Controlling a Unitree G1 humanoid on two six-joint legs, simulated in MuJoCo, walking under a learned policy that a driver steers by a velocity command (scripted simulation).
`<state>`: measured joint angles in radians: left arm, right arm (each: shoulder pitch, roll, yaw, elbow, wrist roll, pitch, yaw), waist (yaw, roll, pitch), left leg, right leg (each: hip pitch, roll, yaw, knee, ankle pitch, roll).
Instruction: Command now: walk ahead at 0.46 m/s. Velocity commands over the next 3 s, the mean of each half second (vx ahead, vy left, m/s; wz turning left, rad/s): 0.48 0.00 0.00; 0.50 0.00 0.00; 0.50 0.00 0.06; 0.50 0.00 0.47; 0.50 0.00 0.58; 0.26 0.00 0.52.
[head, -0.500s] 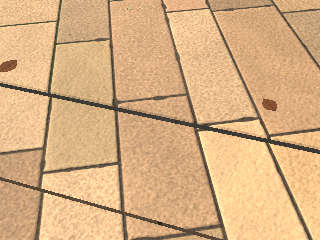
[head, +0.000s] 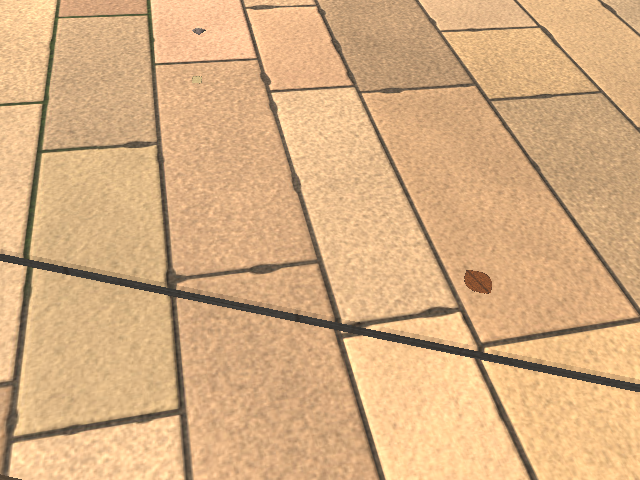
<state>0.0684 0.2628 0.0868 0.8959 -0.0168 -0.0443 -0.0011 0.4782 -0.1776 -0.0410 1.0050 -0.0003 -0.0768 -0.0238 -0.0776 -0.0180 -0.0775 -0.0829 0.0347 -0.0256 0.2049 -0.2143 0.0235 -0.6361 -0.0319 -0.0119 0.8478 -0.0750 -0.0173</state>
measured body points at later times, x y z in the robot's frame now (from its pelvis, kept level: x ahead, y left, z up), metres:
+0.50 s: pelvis +0.23 -0.07 -0.01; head +0.25 -0.07 +0.44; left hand +0.20 +0.18 -0.16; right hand +0.39 -0.33 -0.13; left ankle +0.38 +0.08 -0.67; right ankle +0.16 -0.17 -0.76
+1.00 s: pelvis +0.51 -0.04 +0.03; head +0.51 -0.04 +0.48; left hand +0.66 +0.22 -0.08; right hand +0.52 -0.30 -0.11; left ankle +0.51 +0.06 -0.72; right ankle +0.64 -0.22 -0.65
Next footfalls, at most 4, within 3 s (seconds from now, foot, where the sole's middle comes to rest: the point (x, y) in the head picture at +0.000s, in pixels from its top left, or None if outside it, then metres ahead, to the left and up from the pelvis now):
0.20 right None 0.20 -0.17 -0.79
0.66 left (256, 479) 0.54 0.07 -0.76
1.20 right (374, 383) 0.75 -0.20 -0.76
1.72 left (282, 265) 1.08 0.00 -0.72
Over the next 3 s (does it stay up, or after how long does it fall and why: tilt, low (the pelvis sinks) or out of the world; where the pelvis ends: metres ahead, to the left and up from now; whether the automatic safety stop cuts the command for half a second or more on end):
stays up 1.47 0.12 0.06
